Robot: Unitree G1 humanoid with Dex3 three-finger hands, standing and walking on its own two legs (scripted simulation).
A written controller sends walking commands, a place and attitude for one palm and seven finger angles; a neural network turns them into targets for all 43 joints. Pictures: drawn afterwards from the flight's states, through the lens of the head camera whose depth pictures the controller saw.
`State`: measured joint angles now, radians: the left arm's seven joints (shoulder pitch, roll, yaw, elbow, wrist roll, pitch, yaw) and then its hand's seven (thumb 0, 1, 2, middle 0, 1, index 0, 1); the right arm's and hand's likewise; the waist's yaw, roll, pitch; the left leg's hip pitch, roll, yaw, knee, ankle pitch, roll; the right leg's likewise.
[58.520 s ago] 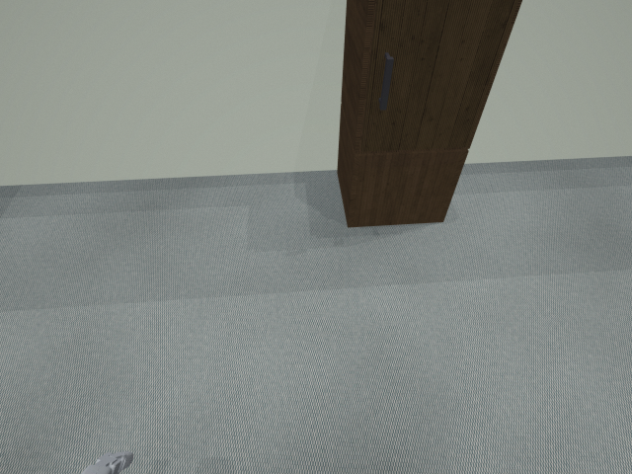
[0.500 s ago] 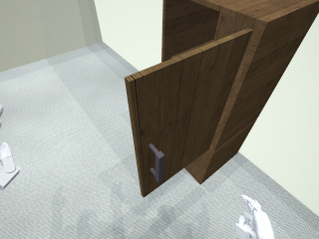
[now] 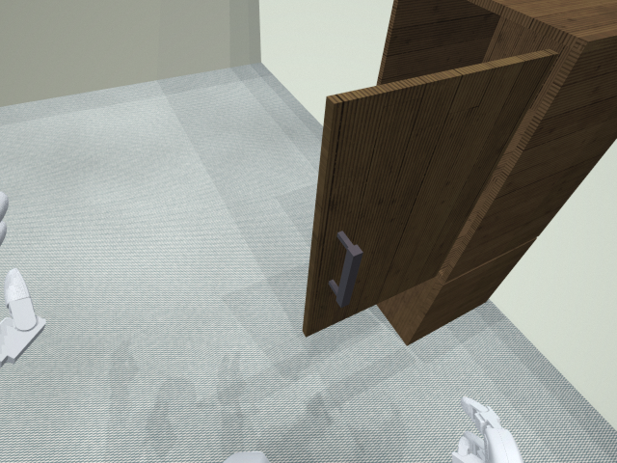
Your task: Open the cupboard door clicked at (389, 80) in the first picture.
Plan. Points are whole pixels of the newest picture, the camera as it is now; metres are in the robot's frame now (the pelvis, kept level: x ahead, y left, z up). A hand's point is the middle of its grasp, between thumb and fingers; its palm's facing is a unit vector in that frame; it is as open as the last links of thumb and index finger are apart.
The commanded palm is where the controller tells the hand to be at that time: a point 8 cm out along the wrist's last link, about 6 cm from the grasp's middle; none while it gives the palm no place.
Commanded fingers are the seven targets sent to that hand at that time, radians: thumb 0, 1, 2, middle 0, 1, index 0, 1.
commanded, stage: step back with the hand held close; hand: left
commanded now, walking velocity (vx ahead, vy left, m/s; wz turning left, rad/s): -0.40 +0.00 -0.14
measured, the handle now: (342, 270) +0.45 -0.02 -0.06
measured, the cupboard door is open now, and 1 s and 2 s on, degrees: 89 89 89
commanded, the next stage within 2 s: stop stepping back and stand still in 0.24 s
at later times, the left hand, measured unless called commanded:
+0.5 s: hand out of the picture +0.07 +0.20 +0.17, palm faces +0.21 -0.81 -0.55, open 7.4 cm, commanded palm +0.00 +0.26 +0.19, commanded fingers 0.00 0.90 0.90 -0.20 -0.30 -0.20 -0.30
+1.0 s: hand out of the picture -0.02 +0.16 +0.19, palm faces +0.27 -0.80 -0.54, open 7.4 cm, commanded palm -0.07 +0.23 +0.19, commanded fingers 0.00 0.90 0.90 -0.20 -0.30 -0.20 -0.30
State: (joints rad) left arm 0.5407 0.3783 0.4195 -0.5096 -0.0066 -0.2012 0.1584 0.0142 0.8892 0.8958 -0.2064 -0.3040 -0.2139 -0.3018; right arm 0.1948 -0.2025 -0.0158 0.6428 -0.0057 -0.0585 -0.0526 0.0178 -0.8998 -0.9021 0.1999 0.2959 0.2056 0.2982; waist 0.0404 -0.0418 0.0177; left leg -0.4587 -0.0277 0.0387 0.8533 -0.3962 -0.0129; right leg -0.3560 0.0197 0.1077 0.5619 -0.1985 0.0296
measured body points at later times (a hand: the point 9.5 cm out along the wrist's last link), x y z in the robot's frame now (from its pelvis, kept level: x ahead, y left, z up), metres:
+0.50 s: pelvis -0.18 -0.02 -0.01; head -0.14 -0.01 +0.44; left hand +0.05 +0.25 +0.20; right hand -0.04 -0.26 -0.09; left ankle +0.00 +0.10 -0.72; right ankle -0.31 -0.08 -0.73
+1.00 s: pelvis -0.25 -0.05 +0.00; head -0.27 -0.07 +0.45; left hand -0.04 +0.20 +0.22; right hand -0.15 -0.30 -0.10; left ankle -0.19 +0.07 -0.72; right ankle -0.27 -0.10 -0.73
